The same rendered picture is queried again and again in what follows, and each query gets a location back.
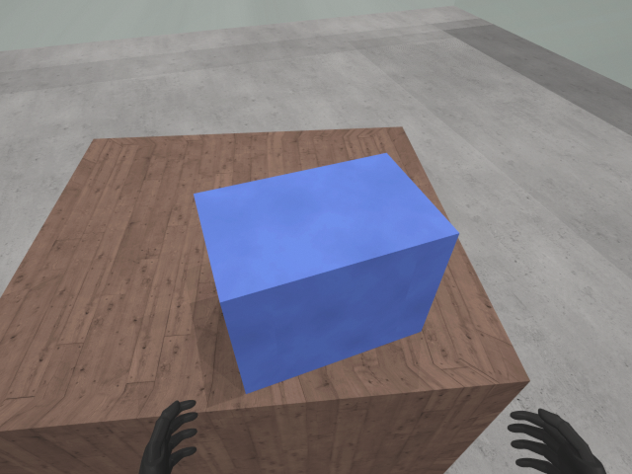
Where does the carton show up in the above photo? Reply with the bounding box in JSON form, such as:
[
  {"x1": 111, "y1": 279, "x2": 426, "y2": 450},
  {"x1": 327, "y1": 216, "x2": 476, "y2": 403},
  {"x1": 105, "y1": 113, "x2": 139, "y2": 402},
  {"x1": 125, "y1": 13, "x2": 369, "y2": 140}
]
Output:
[{"x1": 194, "y1": 153, "x2": 459, "y2": 394}]

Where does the robot left hand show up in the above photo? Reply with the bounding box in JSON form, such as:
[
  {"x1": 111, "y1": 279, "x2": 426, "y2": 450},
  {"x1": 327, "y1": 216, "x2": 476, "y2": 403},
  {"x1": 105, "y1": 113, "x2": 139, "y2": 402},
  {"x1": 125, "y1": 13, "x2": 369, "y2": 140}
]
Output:
[{"x1": 139, "y1": 400, "x2": 198, "y2": 474}]

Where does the robot right hand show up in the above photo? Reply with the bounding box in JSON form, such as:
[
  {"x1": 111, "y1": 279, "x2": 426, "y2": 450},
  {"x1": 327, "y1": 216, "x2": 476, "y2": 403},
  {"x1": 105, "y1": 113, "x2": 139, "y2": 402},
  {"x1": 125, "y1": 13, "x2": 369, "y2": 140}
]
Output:
[{"x1": 508, "y1": 409, "x2": 606, "y2": 474}]

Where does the pedestal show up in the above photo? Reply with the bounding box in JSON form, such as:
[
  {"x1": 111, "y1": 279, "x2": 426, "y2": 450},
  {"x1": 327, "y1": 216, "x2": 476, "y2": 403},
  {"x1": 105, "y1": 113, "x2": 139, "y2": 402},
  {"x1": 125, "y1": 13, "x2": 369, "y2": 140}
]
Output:
[{"x1": 0, "y1": 126, "x2": 530, "y2": 474}]

